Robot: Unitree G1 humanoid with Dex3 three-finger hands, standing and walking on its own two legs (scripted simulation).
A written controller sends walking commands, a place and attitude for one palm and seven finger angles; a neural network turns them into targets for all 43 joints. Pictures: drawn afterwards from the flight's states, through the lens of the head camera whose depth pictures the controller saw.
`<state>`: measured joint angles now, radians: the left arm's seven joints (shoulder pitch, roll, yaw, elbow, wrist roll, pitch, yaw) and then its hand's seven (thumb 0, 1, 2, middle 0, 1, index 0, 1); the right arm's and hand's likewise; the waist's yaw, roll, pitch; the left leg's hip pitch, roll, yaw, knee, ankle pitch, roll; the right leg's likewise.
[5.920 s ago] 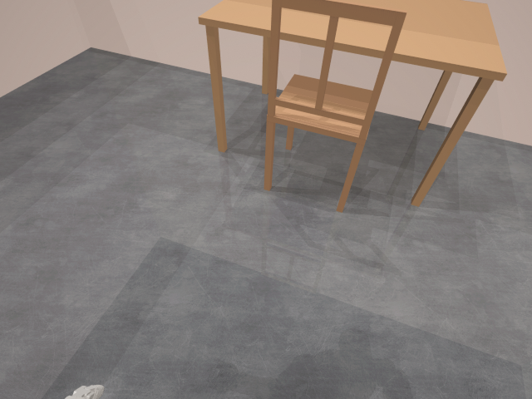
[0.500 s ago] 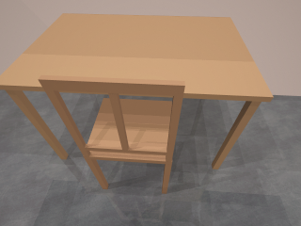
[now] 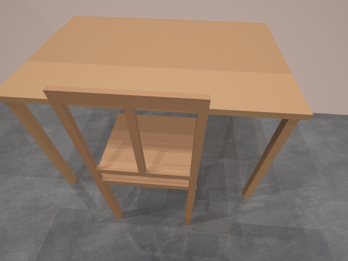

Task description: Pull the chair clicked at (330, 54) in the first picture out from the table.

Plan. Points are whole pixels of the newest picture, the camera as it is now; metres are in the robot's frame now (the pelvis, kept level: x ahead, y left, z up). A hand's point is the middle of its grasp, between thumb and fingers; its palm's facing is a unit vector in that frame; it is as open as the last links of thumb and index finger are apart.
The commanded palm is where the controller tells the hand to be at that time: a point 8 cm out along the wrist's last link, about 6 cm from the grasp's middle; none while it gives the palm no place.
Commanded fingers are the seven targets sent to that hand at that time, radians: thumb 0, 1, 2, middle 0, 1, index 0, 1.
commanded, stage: raise the hand toward the chair's back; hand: left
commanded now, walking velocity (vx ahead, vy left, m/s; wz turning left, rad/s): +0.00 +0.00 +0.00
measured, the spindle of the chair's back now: (136, 143) +0.47 +0.16 -0.06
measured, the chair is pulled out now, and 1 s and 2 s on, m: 0.00 0.00 0.00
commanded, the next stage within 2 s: none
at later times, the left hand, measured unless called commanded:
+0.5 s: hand out of the picture +0.13 +0.17 -0.08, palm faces +0.01 -1.00 +0.03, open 9.5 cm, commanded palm +0.12 +0.23 -0.07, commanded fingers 0.00 0.34 0.66 -0.14 -0.21 -0.14 -0.21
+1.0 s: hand (92, 243) +0.17 +0.20 -0.06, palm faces +0.00 -1.00 -0.06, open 13.9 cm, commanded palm +0.14 +0.26 -0.05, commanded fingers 0.00 -0.24 0.41 -0.09 -0.12 -0.09 -0.12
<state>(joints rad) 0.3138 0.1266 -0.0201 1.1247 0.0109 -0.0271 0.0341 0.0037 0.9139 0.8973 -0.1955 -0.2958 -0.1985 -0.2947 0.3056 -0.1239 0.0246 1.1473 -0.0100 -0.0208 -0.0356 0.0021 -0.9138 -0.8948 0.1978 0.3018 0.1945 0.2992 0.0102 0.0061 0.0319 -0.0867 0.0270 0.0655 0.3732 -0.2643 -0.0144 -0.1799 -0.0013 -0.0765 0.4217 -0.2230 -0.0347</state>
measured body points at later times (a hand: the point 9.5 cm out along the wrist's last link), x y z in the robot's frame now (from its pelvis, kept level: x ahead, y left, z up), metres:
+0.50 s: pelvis -0.05 +0.01 -0.09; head +0.00 +0.03 +0.35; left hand +0.12 +0.22 -0.08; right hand +0.21 -0.24 -0.10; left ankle -0.04 +0.12 -0.74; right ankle +0.00 -0.09 -0.74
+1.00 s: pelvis -0.04 +0.02 -0.10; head +0.03 +0.03 +0.35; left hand +0.16 +0.26 -0.05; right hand +0.12 -0.22 -0.18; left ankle -0.04 +0.13 -0.74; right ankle +0.00 -0.09 -0.74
